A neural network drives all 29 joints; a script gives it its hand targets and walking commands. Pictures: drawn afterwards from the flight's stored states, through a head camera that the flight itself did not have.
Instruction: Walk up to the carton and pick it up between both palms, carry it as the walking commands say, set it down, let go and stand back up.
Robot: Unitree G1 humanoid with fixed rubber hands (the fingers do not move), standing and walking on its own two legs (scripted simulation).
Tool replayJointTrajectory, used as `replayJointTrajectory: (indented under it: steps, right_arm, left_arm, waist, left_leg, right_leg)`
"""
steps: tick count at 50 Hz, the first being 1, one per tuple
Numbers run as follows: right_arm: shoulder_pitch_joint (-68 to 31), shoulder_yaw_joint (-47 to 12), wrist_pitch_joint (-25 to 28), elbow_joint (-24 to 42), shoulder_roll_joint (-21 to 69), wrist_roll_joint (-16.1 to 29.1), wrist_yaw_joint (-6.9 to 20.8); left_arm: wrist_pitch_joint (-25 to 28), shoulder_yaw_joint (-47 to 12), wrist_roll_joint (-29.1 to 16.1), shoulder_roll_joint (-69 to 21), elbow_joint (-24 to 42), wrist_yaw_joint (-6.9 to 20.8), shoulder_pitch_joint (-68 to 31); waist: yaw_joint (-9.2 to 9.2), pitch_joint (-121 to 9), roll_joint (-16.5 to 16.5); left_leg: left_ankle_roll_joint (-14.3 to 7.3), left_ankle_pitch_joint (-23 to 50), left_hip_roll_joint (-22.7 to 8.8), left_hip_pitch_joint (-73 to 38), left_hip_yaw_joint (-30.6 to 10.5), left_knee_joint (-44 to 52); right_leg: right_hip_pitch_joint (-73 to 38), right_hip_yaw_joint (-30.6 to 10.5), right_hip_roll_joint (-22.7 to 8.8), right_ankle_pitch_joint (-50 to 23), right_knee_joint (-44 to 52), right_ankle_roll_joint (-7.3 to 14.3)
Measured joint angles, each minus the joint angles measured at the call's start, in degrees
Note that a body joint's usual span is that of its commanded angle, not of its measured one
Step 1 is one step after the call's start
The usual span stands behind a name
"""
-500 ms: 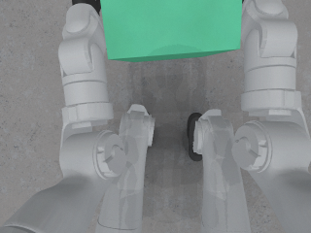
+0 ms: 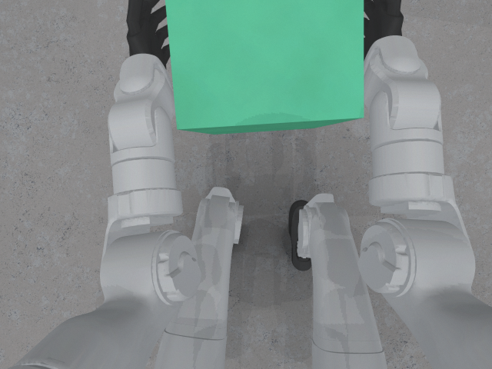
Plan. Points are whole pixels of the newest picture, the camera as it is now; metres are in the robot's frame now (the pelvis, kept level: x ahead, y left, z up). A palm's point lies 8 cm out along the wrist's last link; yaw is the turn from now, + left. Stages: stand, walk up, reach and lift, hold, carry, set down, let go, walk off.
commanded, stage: reach and lift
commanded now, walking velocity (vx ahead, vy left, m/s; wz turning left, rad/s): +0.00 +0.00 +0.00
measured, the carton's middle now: (262, 66) +0.51 +0.04 -0.13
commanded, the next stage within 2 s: none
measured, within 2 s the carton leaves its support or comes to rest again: neither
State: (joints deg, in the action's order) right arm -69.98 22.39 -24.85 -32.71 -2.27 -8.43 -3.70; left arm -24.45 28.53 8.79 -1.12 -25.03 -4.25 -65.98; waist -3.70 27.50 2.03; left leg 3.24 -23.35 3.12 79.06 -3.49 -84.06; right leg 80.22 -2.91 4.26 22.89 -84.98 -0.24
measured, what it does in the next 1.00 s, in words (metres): rises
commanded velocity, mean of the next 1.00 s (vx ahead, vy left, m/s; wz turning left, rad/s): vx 0.00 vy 0.00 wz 0.00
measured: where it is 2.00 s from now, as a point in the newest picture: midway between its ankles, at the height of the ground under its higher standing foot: (260, 244)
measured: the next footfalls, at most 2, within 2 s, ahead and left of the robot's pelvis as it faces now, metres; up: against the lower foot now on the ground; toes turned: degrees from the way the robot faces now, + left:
none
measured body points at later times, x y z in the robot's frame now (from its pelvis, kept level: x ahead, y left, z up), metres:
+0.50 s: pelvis +0.07 +0.00 +0.08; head +0.23 +0.00 +0.50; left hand +0.49 +0.18 +0.05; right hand +0.51 -0.11 +0.04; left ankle +0.15 +0.14 -0.55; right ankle +0.15 -0.11 -0.55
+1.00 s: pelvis +0.11 +0.00 +0.15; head +0.24 +0.00 +0.58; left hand +0.46 +0.18 +0.11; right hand +0.49 -0.11 +0.10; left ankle +0.15 +0.14 -0.55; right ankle +0.15 -0.11 -0.55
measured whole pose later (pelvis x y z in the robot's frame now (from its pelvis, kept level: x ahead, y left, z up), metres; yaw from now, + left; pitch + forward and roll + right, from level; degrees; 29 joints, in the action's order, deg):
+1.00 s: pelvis +0.11 +0.00 +0.15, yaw +0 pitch +20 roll +0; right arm -27.8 18.4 -18.3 -31.8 7.8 -13.5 -0.9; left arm -18.7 24.3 13.8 -11.9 -25.1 -0.8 -25.7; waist -4.1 -5.2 0.5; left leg 1.7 -17.4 1.7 47.2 -4.5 -44.8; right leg 47.8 -3.7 3.0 17.3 -45.5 0.5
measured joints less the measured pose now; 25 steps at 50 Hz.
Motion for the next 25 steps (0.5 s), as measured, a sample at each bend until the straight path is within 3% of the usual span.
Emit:
replayJointTrajectory:
  steps: [5,11,17,25]
  right_arm:
    - [2.33,-0.48,0.37,0.38,0.55,0.09,-0.05]
    - [8.99,-0.16,1.20,-1.23,2.38,-1.01,0.22]
    - [17.59,1.28,2.31,-6.30,4.44,-2.83,1.15]
    - [24.14,3.73,3.30,-9.59,7.15,-8.30,2.74]
  left_arm:
    - [0.28,-0.69,0.02,-0.42,0.28,0.03,2.23]
    - [0.81,-0.86,0.86,-2.29,-1.87,0.23,8.11]
    - [1.19,0.70,4.34,-5.60,-6.22,0.65,16.02]
    - [1.96,3.20,9.03,-7.86,-9.29,2.81,22.57]
  waist:
    - [0.03,-0.91,-0.30]
    - [0.30,-11.40,-0.32]
    - [0.42,-28.36,-0.38]
    - [0.74,-35.16,-1.07]
  left_leg:
    - [-0.09,0.43,0.06,-2.97,-0.31,2.59]
    - [-0.27,0.92,0.08,-1.38,-0.66,5.74]
    - [-0.67,1.07,0.14,0.25,-0.51,10.63]
    - [-1.25,1.44,-0.04,-9.68,-0.51,19.52]
  right_leg:
    - [-3.15,0.15,-0.21,-0.30,2.70,0.08]
    - [-1.83,0.30,-0.42,-0.72,6.09,0.11]
    - [-0.23,-0.08,-0.81,-0.65,10.79,0.05]
    - [-10.06,-0.46,-1.24,-0.76,19.31,0.27]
